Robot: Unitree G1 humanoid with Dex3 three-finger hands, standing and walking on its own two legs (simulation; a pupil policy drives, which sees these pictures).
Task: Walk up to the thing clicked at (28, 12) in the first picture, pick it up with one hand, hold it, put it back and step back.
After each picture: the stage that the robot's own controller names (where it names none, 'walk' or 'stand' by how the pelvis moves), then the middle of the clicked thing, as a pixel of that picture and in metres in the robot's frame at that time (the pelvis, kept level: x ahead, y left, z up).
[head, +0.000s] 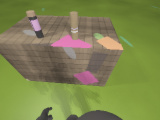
stand; (36, 25) +0.76 +0.59 +0.14
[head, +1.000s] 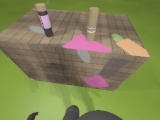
walk; (45, 22) +0.70 +0.42 +0.17
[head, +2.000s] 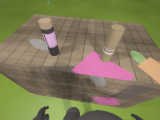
stand; (50, 39) +0.47 +0.32 +0.16
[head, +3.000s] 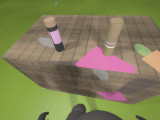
walk; (55, 36) +0.53 +0.31 +0.15
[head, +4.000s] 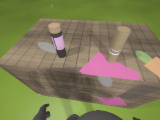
walk; (58, 42) +0.49 +0.26 +0.15
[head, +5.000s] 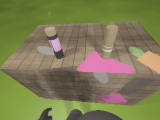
stand; (55, 44) +0.51 +0.30 +0.14
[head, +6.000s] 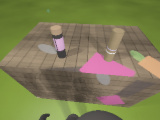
stand; (59, 43) +0.51 +0.27 +0.14
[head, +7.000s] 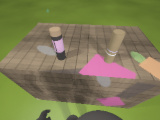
stand; (58, 45) +0.49 +0.27 +0.14
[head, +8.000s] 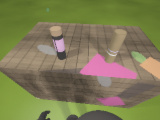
stand; (59, 45) +0.49 +0.26 +0.14
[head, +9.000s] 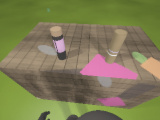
rise first; (59, 45) +0.49 +0.26 +0.14
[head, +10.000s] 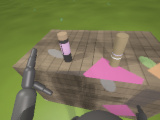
rise first; (65, 48) +0.49 +0.27 +0.14
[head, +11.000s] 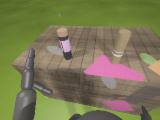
go down; (65, 45) +0.50 +0.26 +0.14
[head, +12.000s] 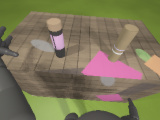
go down; (58, 41) +0.47 +0.23 +0.15
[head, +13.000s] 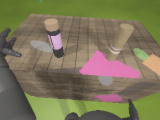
approach; (55, 41) +0.48 +0.25 +0.16
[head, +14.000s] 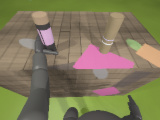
close; (46, 36) +0.49 +0.27 +0.18
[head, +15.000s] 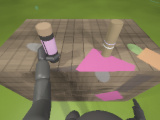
lift; (50, 46) +0.42 +0.26 +0.19
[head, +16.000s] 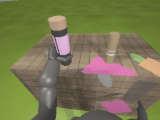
lift; (62, 44) +0.32 +0.18 +0.31
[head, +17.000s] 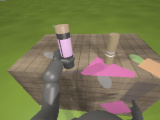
hold; (65, 48) +0.36 +0.18 +0.27
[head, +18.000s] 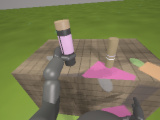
hold; (66, 45) +0.34 +0.17 +0.31
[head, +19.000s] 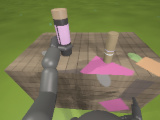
crouch; (63, 35) +0.40 +0.18 +0.32
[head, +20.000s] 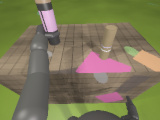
lower; (49, 22) +0.49 +0.23 +0.32
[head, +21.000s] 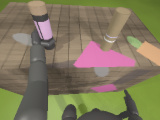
lower; (44, 29) +0.51 +0.26 +0.19
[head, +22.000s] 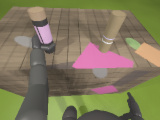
lower; (44, 34) +0.49 +0.27 +0.19
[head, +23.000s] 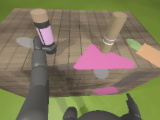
lower; (46, 35) +0.49 +0.26 +0.19
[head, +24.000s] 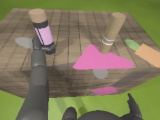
lower; (45, 35) +0.49 +0.27 +0.19
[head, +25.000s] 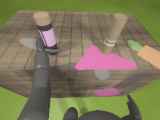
open; (48, 37) +0.48 +0.26 +0.19
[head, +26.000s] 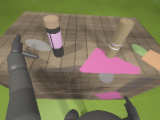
sink last; (55, 39) +0.47 +0.23 +0.18
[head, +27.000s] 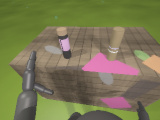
stand; (64, 44) +0.51 +0.27 +0.15
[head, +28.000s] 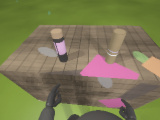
stand; (60, 47) +0.47 +0.26 +0.14
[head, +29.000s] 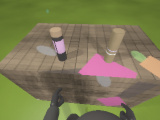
stand; (59, 46) +0.47 +0.27 +0.14
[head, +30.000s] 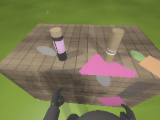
stand; (59, 46) +0.48 +0.27 +0.14
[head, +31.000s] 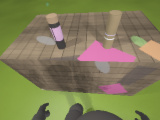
walk; (57, 33) +0.55 +0.29 +0.17
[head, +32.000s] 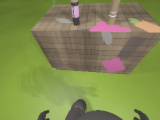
walk; (75, 12) +0.93 +0.25 +0.17
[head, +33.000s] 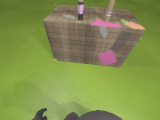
stand; (80, 9) +1.22 +0.22 +0.15
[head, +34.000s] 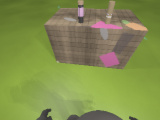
stand; (80, 12) +1.20 +0.22 +0.14
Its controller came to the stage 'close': yes
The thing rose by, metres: 0.22
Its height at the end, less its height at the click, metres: +0.00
